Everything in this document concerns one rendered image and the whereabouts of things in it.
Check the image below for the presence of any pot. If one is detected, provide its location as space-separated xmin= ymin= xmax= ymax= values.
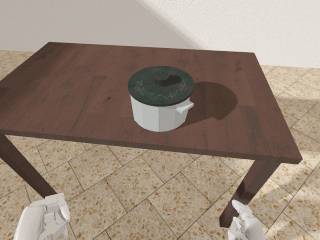
xmin=130 ymin=95 xmax=194 ymax=132

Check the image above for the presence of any robot right hand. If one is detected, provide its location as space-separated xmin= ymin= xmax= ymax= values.
xmin=228 ymin=199 xmax=266 ymax=240

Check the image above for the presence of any knob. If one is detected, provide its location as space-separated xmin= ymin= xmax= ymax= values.
xmin=152 ymin=71 xmax=170 ymax=86

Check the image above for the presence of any lid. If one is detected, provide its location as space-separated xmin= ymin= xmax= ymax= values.
xmin=127 ymin=66 xmax=195 ymax=107

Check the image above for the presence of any robot left hand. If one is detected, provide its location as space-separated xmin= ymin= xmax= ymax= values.
xmin=13 ymin=193 xmax=71 ymax=240

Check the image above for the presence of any table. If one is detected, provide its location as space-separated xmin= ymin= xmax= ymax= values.
xmin=0 ymin=42 xmax=303 ymax=228

